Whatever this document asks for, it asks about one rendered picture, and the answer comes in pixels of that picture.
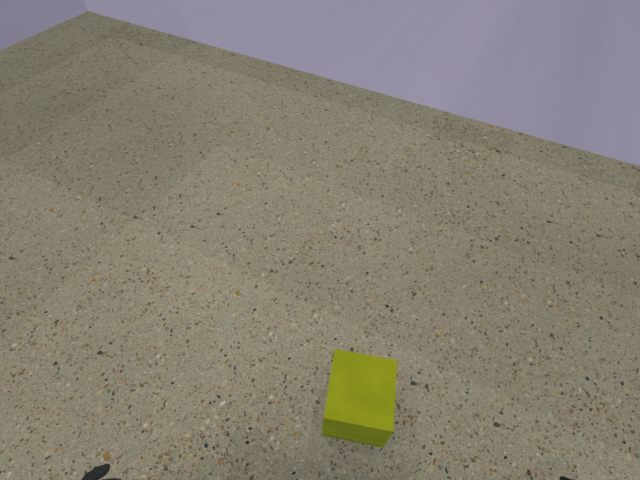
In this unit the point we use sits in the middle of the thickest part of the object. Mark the carton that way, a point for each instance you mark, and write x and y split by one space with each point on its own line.
360 401

